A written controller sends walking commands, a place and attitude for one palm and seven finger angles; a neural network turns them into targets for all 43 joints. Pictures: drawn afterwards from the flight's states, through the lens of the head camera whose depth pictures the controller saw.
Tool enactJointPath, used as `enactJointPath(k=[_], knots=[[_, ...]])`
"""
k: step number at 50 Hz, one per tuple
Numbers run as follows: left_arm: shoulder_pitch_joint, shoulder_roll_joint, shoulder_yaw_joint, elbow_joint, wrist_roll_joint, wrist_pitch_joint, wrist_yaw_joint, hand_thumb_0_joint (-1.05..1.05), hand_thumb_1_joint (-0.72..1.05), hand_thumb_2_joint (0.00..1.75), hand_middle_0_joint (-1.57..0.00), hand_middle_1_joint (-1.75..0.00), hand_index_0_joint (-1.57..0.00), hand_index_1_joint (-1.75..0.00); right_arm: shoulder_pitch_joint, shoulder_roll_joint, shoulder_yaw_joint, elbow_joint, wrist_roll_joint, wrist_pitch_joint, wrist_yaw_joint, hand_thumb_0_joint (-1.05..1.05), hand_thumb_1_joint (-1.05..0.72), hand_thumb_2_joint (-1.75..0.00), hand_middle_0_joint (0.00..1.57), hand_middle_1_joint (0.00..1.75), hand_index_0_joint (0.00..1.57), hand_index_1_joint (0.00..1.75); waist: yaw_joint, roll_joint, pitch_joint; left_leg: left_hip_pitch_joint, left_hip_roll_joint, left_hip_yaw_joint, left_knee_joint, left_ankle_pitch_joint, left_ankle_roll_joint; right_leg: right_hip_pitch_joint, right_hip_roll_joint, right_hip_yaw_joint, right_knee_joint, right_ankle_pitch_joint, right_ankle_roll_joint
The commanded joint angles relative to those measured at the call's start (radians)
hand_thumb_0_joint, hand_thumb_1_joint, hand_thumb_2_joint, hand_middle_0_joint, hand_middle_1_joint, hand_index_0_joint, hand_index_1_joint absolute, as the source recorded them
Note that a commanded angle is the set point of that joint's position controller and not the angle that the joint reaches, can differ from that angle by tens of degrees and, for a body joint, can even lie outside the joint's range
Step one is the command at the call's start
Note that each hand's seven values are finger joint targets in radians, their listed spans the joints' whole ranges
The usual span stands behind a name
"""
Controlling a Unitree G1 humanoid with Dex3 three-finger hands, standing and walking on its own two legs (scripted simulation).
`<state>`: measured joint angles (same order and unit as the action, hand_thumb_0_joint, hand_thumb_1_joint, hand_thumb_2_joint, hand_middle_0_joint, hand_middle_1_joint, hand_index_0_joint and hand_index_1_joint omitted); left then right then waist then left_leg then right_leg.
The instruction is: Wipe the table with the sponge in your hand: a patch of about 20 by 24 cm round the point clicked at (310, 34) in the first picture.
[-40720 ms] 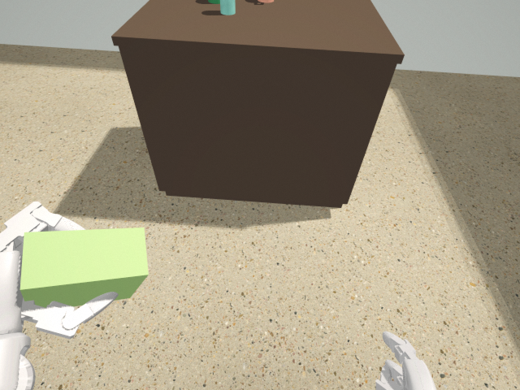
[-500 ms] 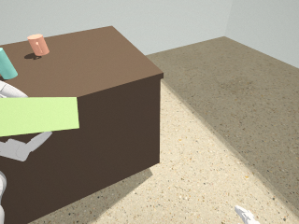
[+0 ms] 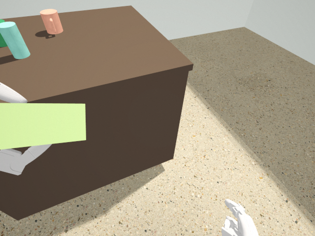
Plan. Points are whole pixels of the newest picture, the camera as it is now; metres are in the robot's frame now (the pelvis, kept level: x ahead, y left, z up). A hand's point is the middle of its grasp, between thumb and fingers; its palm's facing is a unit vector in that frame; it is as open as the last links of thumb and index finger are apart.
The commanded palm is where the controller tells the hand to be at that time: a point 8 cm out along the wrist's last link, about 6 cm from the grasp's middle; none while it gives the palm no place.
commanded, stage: stop stepping back and stand still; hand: left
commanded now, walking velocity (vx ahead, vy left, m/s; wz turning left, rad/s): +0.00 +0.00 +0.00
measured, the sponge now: (49, 120) +0.24 +0.20 +0.25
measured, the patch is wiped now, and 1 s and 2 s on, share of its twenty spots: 0.95 0.95 0.95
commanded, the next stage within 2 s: stand and wait in 0.40 s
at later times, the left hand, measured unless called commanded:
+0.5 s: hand out of the picture +0.19 +0.24 +0.28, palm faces +0.50 -0.81 -0.32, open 9.8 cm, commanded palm +0.14 +0.29 +0.29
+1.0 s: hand (16, 122) +0.21 +0.23 +0.27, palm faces +0.49 -0.80 -0.34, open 9.9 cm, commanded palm +0.15 +0.28 +0.29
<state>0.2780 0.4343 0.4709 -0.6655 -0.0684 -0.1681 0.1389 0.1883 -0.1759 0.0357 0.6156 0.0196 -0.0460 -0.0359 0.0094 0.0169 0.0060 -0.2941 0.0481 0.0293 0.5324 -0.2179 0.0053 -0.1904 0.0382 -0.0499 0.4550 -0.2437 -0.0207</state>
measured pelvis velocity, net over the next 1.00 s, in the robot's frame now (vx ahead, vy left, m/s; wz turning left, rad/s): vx -0.01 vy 0.00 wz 0.00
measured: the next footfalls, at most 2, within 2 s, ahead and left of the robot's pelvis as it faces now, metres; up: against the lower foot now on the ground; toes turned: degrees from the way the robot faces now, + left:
none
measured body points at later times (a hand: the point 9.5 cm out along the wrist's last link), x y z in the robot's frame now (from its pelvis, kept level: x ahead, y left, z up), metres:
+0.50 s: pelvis -0.02 +0.01 +0.00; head -0.02 +0.02 +0.45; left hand +0.16 +0.28 +0.29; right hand +0.15 -0.22 -0.08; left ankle +0.04 +0.11 -0.74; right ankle +0.00 -0.11 -0.74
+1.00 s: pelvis -0.01 +0.00 +0.00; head +0.00 +0.00 +0.45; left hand +0.18 +0.27 +0.29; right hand +0.16 -0.23 -0.08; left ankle +0.04 +0.11 -0.74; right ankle +0.00 -0.11 -0.74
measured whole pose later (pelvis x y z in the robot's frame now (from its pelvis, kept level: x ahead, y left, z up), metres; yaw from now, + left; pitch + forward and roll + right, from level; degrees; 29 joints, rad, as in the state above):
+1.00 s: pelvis -0.01 +0.00 +0.00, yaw +0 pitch -1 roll -2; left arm 0.28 0.44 0.47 -0.66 -0.07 -0.19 0.16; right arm 0.18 -0.21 0.01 0.64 0.01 -0.07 -0.04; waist 0.00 0.03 0.02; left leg -0.32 0.05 0.02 0.53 -0.20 0.00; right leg -0.21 0.05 -0.06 0.43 -0.22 -0.03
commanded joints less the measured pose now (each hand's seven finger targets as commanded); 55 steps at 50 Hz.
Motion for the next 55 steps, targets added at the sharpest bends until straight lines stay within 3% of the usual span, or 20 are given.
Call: enactJointPath(k=[1,5,11,16,19,26,28,36,39,40,44,46,49,50,55], knots=[[-0.205,0.191,0.106,-0.192,0.000,-0.070,0.032,0.00,0.10,1.30,-1.20,-1.60,-1.20,-1.60,-0.110,-0.137,-0.047,-0.135,-0.010,-0.065,-0.025,0.00,-0.90,-0.90,0.20,0.30,0.20,0.30,-0.006,0.126,-0.118,0.002,0.084,-0.142,-0.199,-0.086,0.038,0.033,-0.039,0.076,-0.070,0.027,0.004],[-0.242,0.169,0.080,-0.133,0.006,-0.067,0.033,0.00,0.10,1.30,-1.20,-1.60,-1.20,-1.60,-0.110,-0.136,-0.045,-0.121,-0.010,-0.069,-0.026,0.00,-0.90,-0.90,0.20,0.30,0.20,0.30,-0.007,0.132,-0.097,-0.011,0.074,-0.138,-0.215,-0.167,0.031,0.017,-0.040,0.080,-0.106,-0.025,-0.002],[-0.229,0.153,0.061,-0.134,0.011,-0.068,0.030,0.00,0.10,1.30,-1.20,-1.60,-1.20,-1.60,-0.120,-0.138,-0.048,-0.125,-0.009,-0.074,-0.021,0.00,-0.90,-0.90,0.20,0.30,0.20,0.30,-0.004,0.103,-0.117,-0.002,0.064,-0.138,-0.213,-0.158,0.027,0.024,-0.044,0.080,-0.119,-0.020,-0.003],[-0.187,0.172,0.084,-0.167,0.012,-0.075,0.034,0.00,0.10,1.30,-1.20,-1.60,-1.20,-1.60,-0.125,-0.139,-0.050,-0.128,-0.013,-0.074,-0.019,0.00,-0.90,-0.90,0.20,0.30,0.20,0.30,-0.003,0.095,-0.122,-0.013,0.064,-0.144,-0.207,-0.130,0.025,0.027,-0.047,0.081,-0.113,-0.007,-0.004],[-0.187,0.200,0.111,-0.202,0.012,-0.084,0.037,0.00,0.10,1.30,-1.20,-1.60,-1.20,-1.60,-0.129,-0.145,-0.056,-0.130,-0.016,-0.077,-0.021,0.00,-0.90,-0.90,0.20,0.30,0.20,0.30,-0.004,0.130,-0.131,-0.009,0.063,-0.143,-0.204,-0.125,0.024,0.023,-0.049,0.079,-0.106,-0.009,-0.006],[-0.169,0.174,0.098,-0.147,0.007,-0.079,0.039,0.00,0.10,1.30,-1.20,-1.60,-1.20,-1.60,-0.118,-0.142,-0.056,-0.121,-0.011,-0.074,-0.020,0.00,-0.90,-0.90,0.20,0.30,0.20,0.30,-0.008,0.101,-0.118,0.006,0.061,-0.128,-0.170,-0.089,0.020,0.001,-0.058,0.093,-0.121,-0.003,-0.008],[-0.179,0.173,0.096,-0.123,0.005,-0.072,0.038,0.00,0.10,1.30,-1.20,-1.60,-1.20,-1.60,-0.119,-0.143,-0.057,-0.119,-0.008,-0.073,-0.019,0.00,-0.90,-0.90,0.20,0.30,0.20,0.30,-0.009,0.069,-0.101,0.008,0.055,-0.122,-0.157,-0.111,0.020,-0.022,-0.065,0.106,-0.143,-0.028,-0.008],[-0.182,0.170,0.080,-0.151,0.004,-0.066,0.035,0.00,0.10,1.30,-1.20,-1.60,-1.20,-1.60,-0.122,-0.148,-0.059,-0.127,-0.005,-0.077,-0.018,0.00,-0.90,-0.90,0.20,0.30,0.20,0.30,-0.006,0.054,-0.117,0.037,0.050,-0.115,-0.116,-0.046,0.022,-0.030,-0.086,0.129,-0.140,0.008,-0.011],[-0.175,0.204,0.112,-0.184,0.003,-0.069,0.039,0.00,0.10,1.30,-1.20,-1.60,-1.20,-1.60,-0.128,-0.153,-0.063,-0.136,-0.009,-0.078,-0.019,0.00,-0.90,-0.90,0.20,0.30,0.20,0.30,-0.003,0.068,-0.130,0.032,0.050,-0.120,-0.117,-0.033,0.025,-0.015,-0.084,0.127,-0.129,0.024,-0.011],[-0.159,0.187,0.101,-0.188,0.001,-0.071,0.039,0.00,0.10,1.30,-1.20,-1.60,-1.20,-1.60,-0.123,-0.142,-0.058,-0.131,-0.009,-0.078,-0.018,0.00,-0.90,-0.90,0.20,0.30,0.20,0.30,-0.005,0.066,-0.139,0.036,0.053,-0.121,-0.117,-0.008,0.026,0.000,-0.082,0.125,-0.115,0.054,-0.011],[-0.132,0.211,0.132,-0.200,-0.003,-0.072,0.042,0.00,0.10,1.30,-1.20,-1.60,-1.20,-1.60,-0.118,-0.153,-0.066,-0.140,-0.010,-0.079,-0.016,0.00,-0.90,-0.90,0.20,0.30,0.20,0.30,-0.005,0.075,-0.153,0.038,0.054,-0.122,-0.102,0.054,0.023,0.015,-0.083,0.125,-0.102,0.099,-0.010],[-0.119,0.195,0.124,-0.175,-0.007,-0.069,0.043,0.00,0.10,1.30,-1.20,-1.60,-1.20,-1.60,-0.111,-0.147,-0.063,-0.135,-0.008,-0.074,-0.016,0.00,-0.90,-0.90,0.20,0.30,0.20,0.30,-0.007,0.061,-0.147,0.034,0.058,-0.117,-0.096,0.070,0.023,0.018,-0.082,0.127,-0.101,0.111,-0.008],[-0.131,0.204,0.133,-0.177,-0.006,-0.068,0.043,0.00,0.10,1.30,-1.20,-1.60,-1.20,-1.60,-0.108,-0.155,-0.069,-0.136,-0.007,-0.073,-0.017,0.00,-0.90,-0.90,0.20,0.30,0.20,0.30,-0.007,0.093,-0.168,0.053,0.059,-0.118,-0.090,0.107,0.022,0.028,-0.083,0.123,-0.091,0.139,-0.009],[-0.117,0.193,0.126,-0.158,-0.009,-0.066,0.041,0.00,0.10,1.30,-1.20,-1.60,-1.20,-1.60,-0.102,-0.148,-0.065,-0.135,-0.005,-0.072,-0.018,0.00,-0.90,-0.90,0.20,0.30,0.20,0.30,-0.008,0.063,-0.164,0.050,0.065,-0.121,-0.091,0.138,0.023,0.036,-0.078,0.116,-0.086,0.156,-0.005],[-0.121,0.188,0.117,-0.154,-0.009,-0.060,0.036,0.00,0.10,1.30,-1.20,-1.60,-1.20,-1.60,-0.106,-0.150,-0.065,-0.136,-0.003,-0.069,-0.017,0.00,-0.90,-0.90,0.20,0.30,0.20,0.30,-0.007,0.068,-0.161,0.055,0.065,-0.119,-0.086,0.152,0.024,0.033,-0.082,0.120,-0.089,0.164,-0.002]])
